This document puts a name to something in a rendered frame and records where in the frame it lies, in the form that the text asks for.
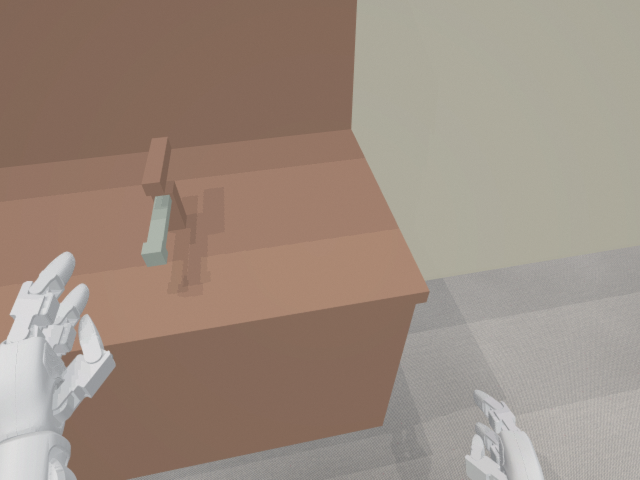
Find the counter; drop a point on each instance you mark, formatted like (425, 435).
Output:
(284, 307)

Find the robot right hand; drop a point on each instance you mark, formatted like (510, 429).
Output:
(512, 454)

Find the robot left hand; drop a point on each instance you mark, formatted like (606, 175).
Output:
(30, 358)

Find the tap lever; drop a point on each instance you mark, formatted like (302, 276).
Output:
(154, 251)

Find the left robot forearm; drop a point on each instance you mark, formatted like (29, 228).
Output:
(42, 455)

